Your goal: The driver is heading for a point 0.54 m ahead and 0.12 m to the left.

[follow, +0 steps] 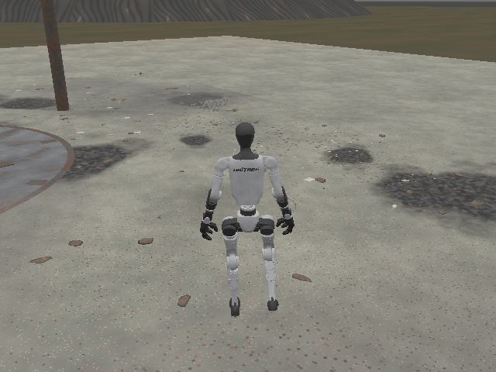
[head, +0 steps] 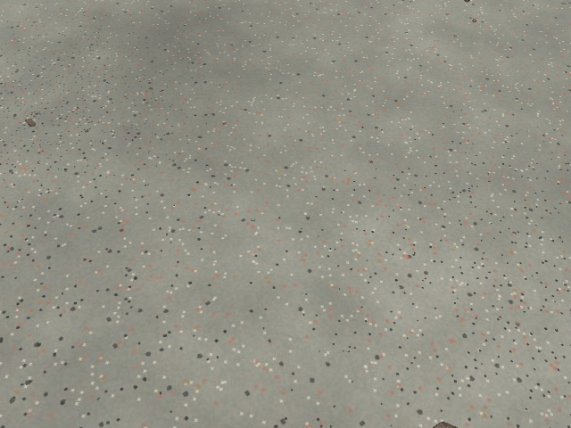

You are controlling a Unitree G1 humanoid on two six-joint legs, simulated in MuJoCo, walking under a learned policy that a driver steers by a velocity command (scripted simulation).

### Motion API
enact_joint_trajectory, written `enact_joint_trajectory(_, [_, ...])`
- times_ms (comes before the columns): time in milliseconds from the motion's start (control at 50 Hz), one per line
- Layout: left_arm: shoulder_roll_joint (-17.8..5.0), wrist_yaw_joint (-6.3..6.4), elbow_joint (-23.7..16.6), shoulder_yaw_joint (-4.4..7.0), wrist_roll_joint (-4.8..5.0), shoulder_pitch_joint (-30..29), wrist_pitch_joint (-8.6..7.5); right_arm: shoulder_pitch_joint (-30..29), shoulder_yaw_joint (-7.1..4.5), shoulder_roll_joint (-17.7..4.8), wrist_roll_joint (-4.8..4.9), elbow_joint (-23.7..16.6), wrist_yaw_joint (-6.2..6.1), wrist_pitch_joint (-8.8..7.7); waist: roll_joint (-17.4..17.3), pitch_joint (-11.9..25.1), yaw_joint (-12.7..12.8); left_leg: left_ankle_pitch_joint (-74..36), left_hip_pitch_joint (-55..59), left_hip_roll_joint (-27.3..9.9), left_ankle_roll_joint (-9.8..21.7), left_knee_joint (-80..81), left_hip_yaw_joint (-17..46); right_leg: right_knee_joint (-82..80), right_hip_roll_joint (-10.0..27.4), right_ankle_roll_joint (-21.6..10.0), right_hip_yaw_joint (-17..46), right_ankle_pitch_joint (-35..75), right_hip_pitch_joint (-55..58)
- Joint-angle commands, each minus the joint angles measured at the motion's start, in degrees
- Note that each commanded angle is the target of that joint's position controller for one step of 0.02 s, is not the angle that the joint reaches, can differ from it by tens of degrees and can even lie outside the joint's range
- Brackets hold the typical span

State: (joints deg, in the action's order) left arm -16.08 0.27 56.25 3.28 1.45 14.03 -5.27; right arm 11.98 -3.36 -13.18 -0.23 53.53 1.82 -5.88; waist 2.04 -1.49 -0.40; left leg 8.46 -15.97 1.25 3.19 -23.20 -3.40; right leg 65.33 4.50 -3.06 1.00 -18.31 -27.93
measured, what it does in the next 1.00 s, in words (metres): walks ahead: right foot, then left foot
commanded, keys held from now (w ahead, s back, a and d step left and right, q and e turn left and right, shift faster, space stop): w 0.34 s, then w+q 0.38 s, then no key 0.28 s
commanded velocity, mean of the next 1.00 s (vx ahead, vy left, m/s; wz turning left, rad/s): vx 0.44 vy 0.00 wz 0.19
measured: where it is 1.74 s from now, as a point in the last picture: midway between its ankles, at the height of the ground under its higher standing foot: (295, 376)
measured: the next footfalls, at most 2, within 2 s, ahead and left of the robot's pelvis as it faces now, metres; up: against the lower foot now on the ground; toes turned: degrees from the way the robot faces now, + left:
right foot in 0.40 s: +0.39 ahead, -0.16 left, +0.00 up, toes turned -3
left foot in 0.92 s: +0.64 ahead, +0.11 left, +0.00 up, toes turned +15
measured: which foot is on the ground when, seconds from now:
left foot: down 0.00-0.40, up 0.42-0.90, down 0.92-1.00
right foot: up 0.00-0.38, down 0.40-0.94, up 0.96-1.00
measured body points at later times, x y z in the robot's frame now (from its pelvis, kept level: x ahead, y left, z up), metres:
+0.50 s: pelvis +0.28 -0.06 -0.01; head +0.31 -0.08 +0.44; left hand +0.41 +0.20 -0.12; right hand +0.29 -0.33 -0.16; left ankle +0.13 +0.08 -0.65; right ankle +0.35 -0.15 -0.74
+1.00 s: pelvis +0.51 -0.01 -0.02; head +0.55 +0.01 +0.43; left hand +0.48 +0.26 -0.16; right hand +0.74 -0.21 -0.13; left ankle +0.60 +0.09 -0.74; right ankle +0.39 -0.17 -0.67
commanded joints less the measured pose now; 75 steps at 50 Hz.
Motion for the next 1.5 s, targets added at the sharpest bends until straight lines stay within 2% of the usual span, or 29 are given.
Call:
enact_joint_trajectory(20, [-2.3, 0.29, -2.3, 0.95, -0.40, 2.3, 0.74, 1.0, -1.20, -6.7, -0.11, -1.6, -0.22, -1.00, -7.0, 2.5, 1.4, -8.1, 7.4, -14.3, 9.4, 14.8, 14.2, -2.8, 4.2, 0.6, 2.0, 5.3, -7.8])
enact_joint_trajectory(160, [-1.2, -0.31, -6.5, 0.78, -0.86, -11.1, 0.60, 7.0, -1.45, -8.6, 0.41, 0.7, -2.17, -0.35, -6.0, -1.3, -1.5, -9.5, 9.7, -12.5, 8.2, 17.6, 7.6, -24.8, 2.5, 2.6, 0.3, 22.7, -11.4])
enact_joint_trajectory(280, [-1.4, -1.97, -9.7, 0.17, -0.22, -19.5, -0.07, 12.0, -2.00, -9.4, 1.13, 3.5, -2.66, 0.82, -5.8, -4.3, -3.4, -9.9, 18.3, -15.9, 7.5, 14.7, 6.9, -34.0, 0.9, 0.9, -0.3, 20.5, -12.0])
enact_joint_trajectory(340, [-3.5, -2.61, -9.7, 0.87, -0.12, -16.7, -0.58, 10.6, -2.60, -10.5, 1.31, 3.6, -2.94, 1.61, -7.0, -2.0, -0.7, -20.6, 21.3, -17.1, 6.1, 9.4, 6.7, -36.0, -1.1, -1.2, -1.8, 14.5, -5.4])
enact_joint_trajectory(380, [-7.4, -2.05, -5.5, 3.23, -0.37, -2.6, -0.76, 9.0, -2.04, -9.3, 1.21, 3.0, -2.80, 2.17, -6.3, 6.3, 6.4, -33.7, 16.1, -12.7, 3.8, -7.1, 4.5, -37.3, -4.1, -3.6, -3.9, 14.7, 15.9])
enact_joint_trajectory(400, [-11.9, -1.42, -3.4, 4.50, -1.21, 8.3, -0.79, 9.6, -1.02, -7.3, 0.26, 1.5, -2.69, 2.20, 0.0, 15.2, 9.5, -17.8, 3.3, -8.6, 1.7, -25.4, 2.2, -35.7, 6.5, -7.1, 7.8, 15.0, 34.7])
enact_joint_trajectory(420, [-15.4, -1.62, -2.2, 4.99, -1.46, 11.3, -0.54, 17.0, 1.19, 1.0, 0.65, 1.4, -2.18, 0.97, 15.3, 22.7, 5.3, 22.4, -18.7, 2.1, -1.7, -44.9, 3.6, -43.1, 19.7, -15.8, 34.7, 5.6, 52.2])
enact_joint_trajectory(440, [-9.7, -1.58, -2.6, 3.46, -1.12, 10.6, -0.68, 13.3, -0.32, -5.6, 2.30, 2.0, -2.06, -0.18, 9.3, 21.1, 7.5, 25.3, -24.3, -0.2, -0.9, -52.2, 11.8, -47.5, 18.7, -14.2, 37.9, -1.5, 49.4])
enact_joint_trajectory(460, [-7.1, -1.32, -3.5, 2.65, -1.00, 5.4, -0.98, 8.1, -1.25, -8.6, 3.47, 0.3, -2.10, -0.69, 7.0, 12.6, 6.7, 20.4, -27.9, -3.0, 0.1, -53.3, 10.9, -48.5, 17.2, -11.1, 28.7, -0.1, 41.8])
enact_joint_trajectory(500, [-3.2, -1.42, -4.6, 1.47, -1.60, -2.4, -1.46, 4.3, -1.84, -7.9, 2.53, -0.3, -2.97, -0.08, 2.0, 5.0, 3.2, 11.0, -23.1, -8.0, 0.1, -47.8, 9.3, -52.4, 13.2, -8.0, 16.1, 6.7, 26.3])
enact_joint_trajectory(540, [-1.6, -1.46, -3.8, 1.09, -2.45, -3.8, -1.77, 6.8, -2.02, -5.2, 2.45, 0.3, -2.87, 1.62, 3.9, 3.3, 0.5, 7.4, -17.5, -9.9, 0.3, -44.8, 9.8, -55.8, 10.9, -6.8, 9.0, 10.0, 19.9])
enact_joint_trajectory(600, [-3.7, -0.64, -2.6, 1.75, -2.48, -2.5, -2.10, 4.8, -2.18, -3.9, 2.27, -1.0, -2.85, 3.14, 1.9, 0.6, -0.3, 2.7, -20.8, -10.3, -0.2, -41.2, 10.0, -58.3, 10.7, -7.3, 2.5, 15.8, 18.2])
enact_joint_trajectory(720, [-5.4, 1.00, -2.3, 2.07, -2.43, -0.3, -1.42, -4.0, -1.96, -3.3, 1.49, -4.6, -1.34, 2.89, 0.3, -2.0, 1.5, -12.1, -24.4, -8.9, -1.3, -24.6, 7.3, -59.4, 9.1, -5.6, -7.6, 21.9, 21.8])
enact_joint_trajectory(800, [-6.1, 1.51, -0.5, 2.00, -1.62, 4.1, 0.26, -11.4, -0.58, -1.0, 0.40, -8.2, -0.10, 2.57, -0.6, -4.1, 3.6, -11.7, -20.8, -5.9, -0.9, -14.1, 1.6, -53.9, 9.4, -5.3, -11.7, 40.1, 25.2])
enact_joint_trajectory(880, [-8.8, 1.75, -0.2, 2.71, -0.31, 2.9, 1.88, -6.8, -1.66, -4.8, 0.37, -8.7, 0.89, 2.47, 3.7, 1.2, -0.5, -3.8, -12.1, -1.3, 1.9, -9.3, -0.6, -42.0, 11.0, -3.9, -10.8, 57.2, 32.0])
enact_joint_trajectory(900, [-8.8, 1.80, -0.5, 2.68, -0.08, 1.2, 2.18, -0.6, -2.77, -7.0, 0.31, -7.0, 0.92, 2.19, 3.1, 4.5, -4.1, -8.1, -4.5, 0.4, 3.3, -4.3, -1.0, -34.2, 9.3, -2.2, -11.4, 56.6, 32.0])
enact_joint_trajectory(920, [-8.4, 1.65, -0.6, 2.51, -0.52, 2.5, 2.02, 3.5, -4.06, -11.0, -0.07, -6.0, 0.13, 2.11, -0.1, 8.1, -5.8, -26.1, 6.6, -1.3, 4.9, -1.5, 2.0, -24.1, 6.1, 0.6, -12.6, 48.0, 26.3])
enact_joint_trajectory(940, [-4.5, 1.21, -2.4, 1.17, -2.89, 4.5, 1.35, 8.0, -4.77, -15.9, -1.71, -5.4, -1.20, 2.48, -11.1, 16.7, -4.8, -59.5, 27.1, -14.9, 11.4, -9.9, 17.1, -3.8, 0.2, 4.2, -13.1, 12.2, 8.7])
enact_joint_trajectory(960, [0.4, 0.06, -0.4, -0.62, -1.82, 11.4, 0.65, 7.0, -2.69, -12.4, -2.05, -5.3, -1.15, 2.30, -14.5, 28.3, -1.0, -70.9, 36.4, -26.9, 21.9, -8.1, 33.7, 9.0, -5.3, 5.9, -1.3, -23.7, 0.9])
enact_joint_trajectory(980, [-3.9, -0.40, 0.5, 0.71, 0.32, 9.5, 0.81, 6.3, -1.80, -9.0, -1.09, -5.7, -0.59, 2.63, -7.9, 28.3, -2.4, -60.6, 30.7, -23.5, 20.2, -5.7, 28.0, 9.5, -2.4, 5.7, 5.3, -22.4, 1.9])
enact_joint_trajectory(1000, [-4.2, -0.20, -1.3, 0.87, 1.27, 3.4, 1.21, 1.0, -1.63, -8.1, -0.08, -6.2, -0.54, 2.67, -7.6, 18.6, -2.0, -48.8, 23.6, -20.1, 17.1, -3.4, 21.4, 7.7, -0.7, 5.5, 2.8, -20.4, -3.1])
enact_joint_trajectory(1040, [-4.2, 1.59, -1.0, 1.48, -0.38, -0.2, 3.07, -5.6, -0.71, -5.5, -0.01, -6.8, -0.79, 2.51, -3.2, 9.2, 0.9, -32.7, 7.1, -15.6, 12.7, 2.2, 15.4, -0.3, 2.0, 5.7, 2.0, -14.1, -0.3])
enact_joint_trajectory(1120, [-2.0, 2.96, 0.3, 1.29, -1.06, 3.1, 5.47, -8.5, -1.12, -6.8, -1.83, -6.6, -1.37, 2.85, -7.4, 9.0, 3.5, -20.7, -3.4, -13.2, 12.0, 7.0, 11.7, -11.8, 0.9, 6.2, 0.4, -7.4, 9.5])
enact_joint_trajectory(1220, [-2.7, 2.72, 0.2, 1.20, -1.37, -1.0, 6.00, -8.8, -0.60, -6.3, -1.06, -5.2, -2.79, 4.02, -9.1, 7.6, 2.5, 6.9, -5.1, -11.8, 8.8, 10.0, 12.1, -25.4, 0.0, 5.2, -0.6, 1.7, 14.5])
enact_joint_trajectory(1280, [-2.6, 1.88, 1.2, 0.90, -2.98, -0.2, 5.58, -6.6, 0.27, -3.9, -0.20, -3.2, -2.80, 4.46, -6.3, 4.0, 3.4, 19.9, -8.0, -8.0, 2.7, 7.8, 10.7, -38.7, 0.3, 2.8, -0.4, 9.9, 20.5])
enact_joint_trajectory(1300, [-5.1, 1.87, 0.6, 1.04, -3.16, -0.5, 5.33, -5.2, 0.29, -3.7, -0.54, -2.8, -2.83, 4.50, -2.4, 1.9, 1.7, 19.1, -8.2, -5.6, 0.3, 3.5, 8.7, -42.2, 4.5, 0.9, 4.0, 10.5, 18.9])
enact_joint_trajectory(1320, [-7.4, 1.89, 1.2, 1.48, -2.10, -3.0, 5.15, -2.7, 0.18, -2.8, -0.47, -2.9, -2.88, 4.59, 6.1, 0.7, -2.4, 13.8, -3.0, -1.6, -1.4, 2.7, 4.2, -43.3, 4.9, -1.0, 4.8, -0.3, 10.5])
enact_joint_trajectory(1360, [-3.2, 1.50, 1.2, 0.50, -2.35, -5.0, 4.10, -5.4, -0.23, -4.6, -0.63, -2.5, -3.24, 4.85, 6.1, -0.3, -1.1, 5.6, 5.9, -1.8, -1.6, -1.1, 3.7, -47.4, 2.8, 1.2, 4.0, -8.9, 3.3])
enact_joint_trajectory(1500, [-2.8, 1.81, 3.4, 0.19, -1.61, -1.5, 3.10, -4.9, -0.42, -4.3, -0.17, 0.6, -3.07, 4.95, -0.3, 2.5, 0.9, -4.0, 5.2, -3.2, -0.4, -1.6, 4.6, -42.1, 0.4, 2.1, 1.0, 8.5, 12.5])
